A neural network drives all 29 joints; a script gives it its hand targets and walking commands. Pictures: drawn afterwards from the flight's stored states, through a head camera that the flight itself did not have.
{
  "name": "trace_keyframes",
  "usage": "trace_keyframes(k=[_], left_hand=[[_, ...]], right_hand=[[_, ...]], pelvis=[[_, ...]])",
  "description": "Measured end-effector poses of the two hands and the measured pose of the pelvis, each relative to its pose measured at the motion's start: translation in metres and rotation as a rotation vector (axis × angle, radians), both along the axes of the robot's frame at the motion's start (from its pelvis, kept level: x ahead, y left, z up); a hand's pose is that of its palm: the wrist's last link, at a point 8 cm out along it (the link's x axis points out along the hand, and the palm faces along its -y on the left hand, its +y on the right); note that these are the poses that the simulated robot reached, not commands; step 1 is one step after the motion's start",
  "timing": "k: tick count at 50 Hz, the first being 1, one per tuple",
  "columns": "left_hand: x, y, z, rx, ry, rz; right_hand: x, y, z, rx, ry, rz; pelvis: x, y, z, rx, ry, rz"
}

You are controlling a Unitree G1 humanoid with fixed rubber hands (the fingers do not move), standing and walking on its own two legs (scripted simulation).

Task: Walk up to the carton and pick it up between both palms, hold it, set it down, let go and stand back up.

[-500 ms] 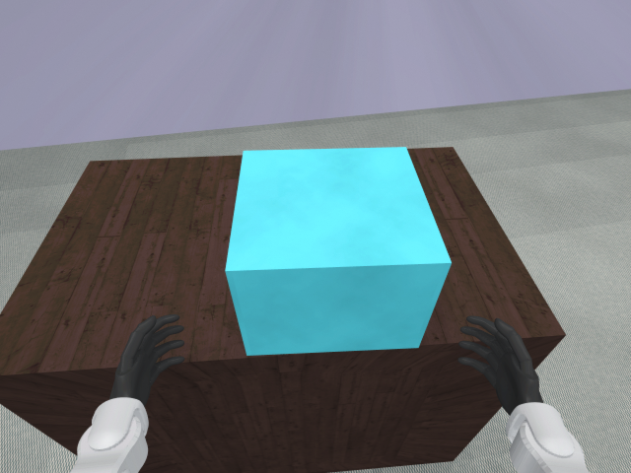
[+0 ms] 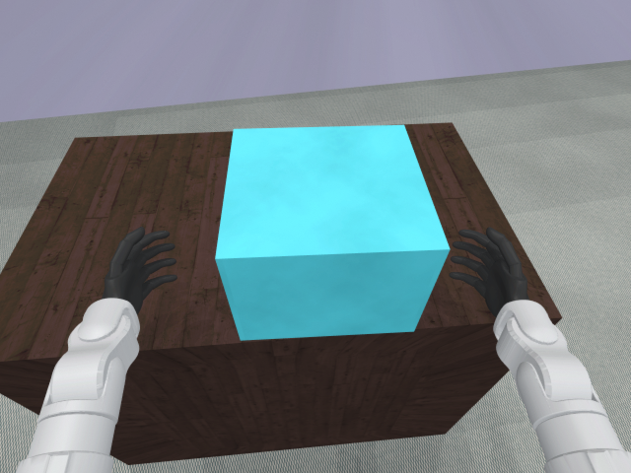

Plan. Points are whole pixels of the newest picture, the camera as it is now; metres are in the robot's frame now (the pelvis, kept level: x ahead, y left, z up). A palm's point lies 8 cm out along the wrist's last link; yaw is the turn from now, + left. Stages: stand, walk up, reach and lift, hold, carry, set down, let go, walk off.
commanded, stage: reach and lift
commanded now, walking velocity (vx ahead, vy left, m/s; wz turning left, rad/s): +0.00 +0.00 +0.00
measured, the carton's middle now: (324, 230) +0.47 +0.02 +0.03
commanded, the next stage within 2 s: none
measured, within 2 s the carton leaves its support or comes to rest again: neither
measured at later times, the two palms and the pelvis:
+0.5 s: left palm (124, 225) +0.38 +0.27 +0.12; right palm (498, 221) +0.41 -0.20 +0.12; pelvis +0.00 +0.00 +0.00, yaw +1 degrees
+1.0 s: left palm (128, 179) +0.43 +0.27 +0.15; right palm (484, 171) +0.47 -0.18 +0.15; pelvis +0.00 +0.00 -0.01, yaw +2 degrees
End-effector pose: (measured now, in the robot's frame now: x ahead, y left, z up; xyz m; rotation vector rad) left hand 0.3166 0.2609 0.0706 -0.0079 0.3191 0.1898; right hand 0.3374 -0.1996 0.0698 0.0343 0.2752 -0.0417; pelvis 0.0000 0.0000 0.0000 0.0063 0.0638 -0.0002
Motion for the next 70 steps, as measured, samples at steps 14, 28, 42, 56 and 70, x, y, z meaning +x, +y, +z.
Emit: trace_keyframes(k=[14, 28, 42, 56, 70], left_hand=[[0.042, 0.004, 0.031, 0.003, -0.014, 0.004], [0.074, 0.01, 0.052, 0.005, -0.002, 0.017], [0.103, 0.012, 0.075, 0.017, -0.005, 0.029], [0.114, 0.008, 0.053, 0.03, 0.024, 0.018], [0.086, 0.003, -0.036, 0.033, 0.034, 0.052]], right_hand=[[0.046, 0.0, 0.029, -0.016, -0.013, 0.014], [0.085, 0.006, 0.052, -0.02, -0.004, 0.019], [0.12, 0.015, 0.075, -0.02, -0.005, 0.009], [0.131, 0.023, 0.058, -0.06, 0.044, 0.007], [0.109, 0.041, -0.029, -0.044, 0.049, 0.012]], pelvis=[[0.003, 0.002, -0.001, -0.006, 0.045, 0.0], [0.004, 0.002, -0.002, -0.011, 0.101, 0.014], [0.003, 0.004, -0.005, -0.02, 0.167, 0.034], [0.003, 0.003, -0.006, -0.021, 0.178, 0.033], [-0.001, 0.001, -0.018, -0.034, 0.299, 0.041]])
